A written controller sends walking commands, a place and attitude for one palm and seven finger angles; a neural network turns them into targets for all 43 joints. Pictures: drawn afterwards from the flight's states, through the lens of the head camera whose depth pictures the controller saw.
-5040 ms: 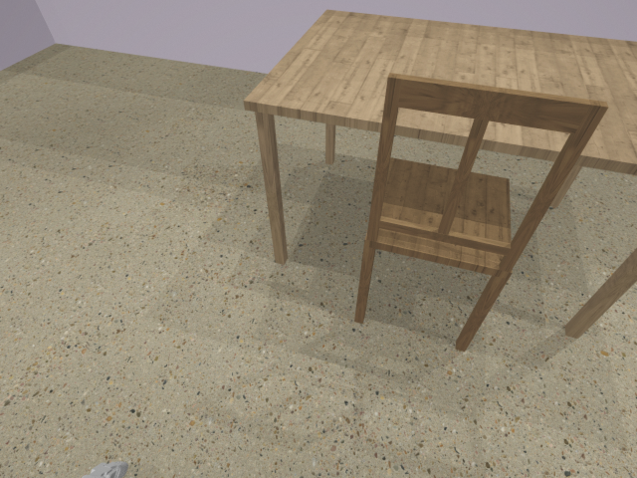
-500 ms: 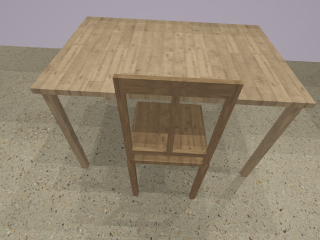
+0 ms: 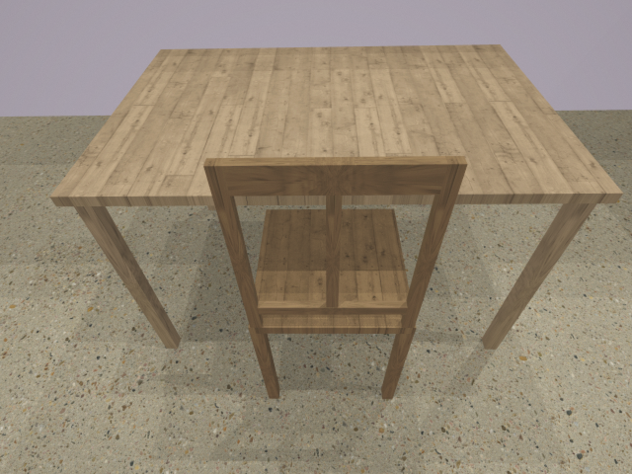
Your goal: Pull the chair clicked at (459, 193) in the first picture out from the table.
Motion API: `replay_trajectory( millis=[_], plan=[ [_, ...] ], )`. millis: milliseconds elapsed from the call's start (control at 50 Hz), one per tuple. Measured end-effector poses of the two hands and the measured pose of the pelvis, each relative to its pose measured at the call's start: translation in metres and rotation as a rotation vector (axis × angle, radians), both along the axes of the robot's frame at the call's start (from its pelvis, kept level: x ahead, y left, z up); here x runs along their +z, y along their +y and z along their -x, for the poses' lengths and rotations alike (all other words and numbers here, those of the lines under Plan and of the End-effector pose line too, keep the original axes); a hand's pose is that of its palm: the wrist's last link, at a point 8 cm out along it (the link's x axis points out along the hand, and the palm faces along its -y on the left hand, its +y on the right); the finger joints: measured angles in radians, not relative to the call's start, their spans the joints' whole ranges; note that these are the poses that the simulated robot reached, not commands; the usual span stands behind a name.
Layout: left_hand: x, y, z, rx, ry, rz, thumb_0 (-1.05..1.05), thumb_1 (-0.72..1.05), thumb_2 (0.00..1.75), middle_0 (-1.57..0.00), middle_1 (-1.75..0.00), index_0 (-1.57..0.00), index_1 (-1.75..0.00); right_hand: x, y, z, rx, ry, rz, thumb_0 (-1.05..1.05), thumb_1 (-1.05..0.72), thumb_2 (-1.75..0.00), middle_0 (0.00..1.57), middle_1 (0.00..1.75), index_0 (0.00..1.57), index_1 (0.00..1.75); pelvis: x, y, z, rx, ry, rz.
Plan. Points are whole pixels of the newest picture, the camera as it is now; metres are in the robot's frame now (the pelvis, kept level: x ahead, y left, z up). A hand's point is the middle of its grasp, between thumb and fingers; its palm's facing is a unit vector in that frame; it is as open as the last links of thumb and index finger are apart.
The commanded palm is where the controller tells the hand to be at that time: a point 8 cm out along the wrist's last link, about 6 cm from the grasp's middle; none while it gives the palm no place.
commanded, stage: look again from close up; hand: left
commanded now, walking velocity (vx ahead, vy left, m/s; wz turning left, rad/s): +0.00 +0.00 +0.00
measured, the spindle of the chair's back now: (332, 257) +0.51 +0.01 -0.08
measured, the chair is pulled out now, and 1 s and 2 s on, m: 0.00 0.00 0.00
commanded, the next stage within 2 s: shuffle to correct the standing spot in 0.48 s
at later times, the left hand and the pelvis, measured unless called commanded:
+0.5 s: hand out of the picture -0.01 +0.15 -0.17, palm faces +0.04 -0.98 -0.18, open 7.3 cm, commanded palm none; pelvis +0.00 -0.02 +0.00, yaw +0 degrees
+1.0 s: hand out of the picture +0.01 +0.14 -0.18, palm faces +0.07 -0.98 -0.17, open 7.3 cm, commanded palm none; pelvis +0.04 -0.02 -0.01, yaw +0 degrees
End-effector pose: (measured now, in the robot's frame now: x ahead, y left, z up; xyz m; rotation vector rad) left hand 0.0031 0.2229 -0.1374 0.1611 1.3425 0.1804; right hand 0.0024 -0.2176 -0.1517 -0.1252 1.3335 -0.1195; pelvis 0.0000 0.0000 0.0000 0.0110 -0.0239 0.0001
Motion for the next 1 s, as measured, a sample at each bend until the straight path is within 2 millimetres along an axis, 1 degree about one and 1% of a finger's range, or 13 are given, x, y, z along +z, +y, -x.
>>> replay_trajectory(
  millis=[80, 180, 480, 680, 760, 840, 920, 1000],
  plan=[
    [0.002, 0.000, -0.006, -0.005, -0.014, -0.005, 0.00, 0.92, 0.90, -0.19, -0.29, -0.20, -0.30, 0.001, -0.004, -0.001, 0.003, 0.005, 0.002, 0.01, -0.93, -0.90, 0.20, 0.30, 0.20, 0.30, 0.001, -0.003, 0.000, -0.001, 0.000, -0.002],
    [0.002, -0.004, -0.006, -0.005, -0.010, -0.001, 0.00, 0.92, 0.90, -0.19, -0.29, -0.20, -0.30, 0.002, -0.007, 0.001, 0.004, 0.020, 0.002, 0.01, -0.92, -0.90, 0.20, 0.30, 0.20, 0.30, 0.002, -0.007, 0.001, -0.001, 0.000, -0.003],
    [-0.003, -0.025, 0.021, 0.020, 0.062, 0.041, 0.00, 0.92, 0.90, -0.20, -0.29, -0.20, -0.30, 0.005, -0.009, 0.011, 0.003, 0.070, -0.004, 0.01, -0.92, -0.90, 0.20, 0.30, 0.20, 0.30, 0.004, -0.015, 0.003, 0.002, 0.002, 0.000],
    [-0.006, -0.033, 0.030, 0.032, 0.081, 0.063, 0.00, 0.91, 0.90, -0.20, -0.29, -0.20, -0.30, 0.005, -0.007, 0.016, 0.002, 0.088, -0.007, 0.01, -0.92, -0.90, 0.20, 0.30, 0.20, 0.30, 0.003, -0.017, 0.002, 0.004, 0.004, 0.002],
    [-0.009, -0.033, 0.030, 0.042, 0.095, 0.068, 0.00, 0.91, 0.90, -0.20, -0.29, -0.20, -0.30, 0.003, -0.006, 0.018, -0.006, 0.107, -0.011, 0.00, -0.91, -0.90, 0.20, 0.30, 0.20, 0.30, 0.000, -0.017, -0.005, 0.002, 0.010, 0.003],
    [-0.012, -0.031, 0.027, 0.050, 0.113, 0.069, 0.00, 0.91, 0.90, -0.20, -0.29, -0.20, -0.30, 0.001, -0.003, 0.018, -0.020, 0.124, -0.012, 0.00, -0.91, -0.90, 0.20, 0.30, 0.20, 0.30, -0.003, -0.016, -0.018, 0.001, 0.016, 0.002],
    [-0.014, -0.030, 0.015, 0.052, 0.120, 0.063, 0.00, 0.91, 0.90, -0.19, -0.29, -0.20, -0.30, -0.001, 0.000, 0.013, -0.033, 0.138, -0.017, 0.00, -0.91, -0.90, 0.20, 0.30, 0.20, 0.30, -0.006, -0.017, -0.032, 0.000, 0.020, 0.001],
    [-0.017, -0.031, -0.001, 0.058, 0.104, 0.054, 0.00, 0.91, 0.90, -0.19, -0.29, -0.20, -0.30, -0.007, 0.000, 0.002, -0.033, 0.143, -0.019, 0.00, -0.91, -0.90, 0.20, 0.30, 0.20, 0.30, -0.011, -0.019, -0.044, 0.005, 0.022, 0.006]
  ],
)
